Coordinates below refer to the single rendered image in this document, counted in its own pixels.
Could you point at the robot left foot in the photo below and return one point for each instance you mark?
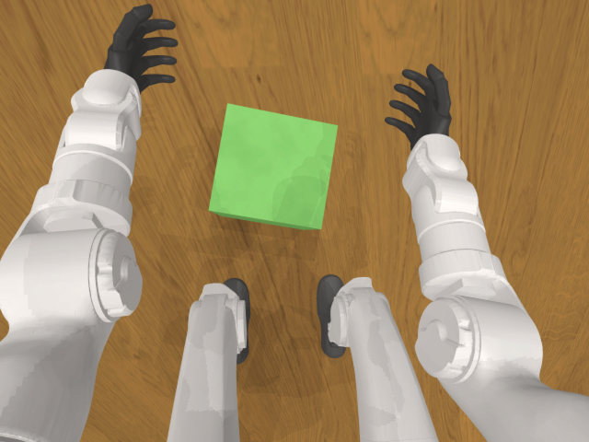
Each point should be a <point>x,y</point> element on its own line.
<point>240,288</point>

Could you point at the robot left forearm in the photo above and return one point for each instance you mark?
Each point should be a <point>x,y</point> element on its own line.
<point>93,168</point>

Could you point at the carton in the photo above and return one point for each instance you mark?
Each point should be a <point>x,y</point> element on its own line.
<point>273,168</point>

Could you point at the robot left hand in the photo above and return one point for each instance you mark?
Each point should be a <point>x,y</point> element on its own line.
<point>126,52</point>

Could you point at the robot right upper arm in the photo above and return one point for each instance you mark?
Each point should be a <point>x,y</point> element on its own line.
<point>487,355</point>

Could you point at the robot right hand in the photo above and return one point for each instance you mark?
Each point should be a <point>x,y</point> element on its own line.
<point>434,117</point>

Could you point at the robot right shin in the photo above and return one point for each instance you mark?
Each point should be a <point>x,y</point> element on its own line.
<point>355,282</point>

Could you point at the robot right forearm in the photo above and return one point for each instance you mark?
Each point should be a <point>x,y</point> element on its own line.
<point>456,257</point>

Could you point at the robot left upper arm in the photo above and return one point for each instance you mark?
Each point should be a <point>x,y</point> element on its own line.
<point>61,293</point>

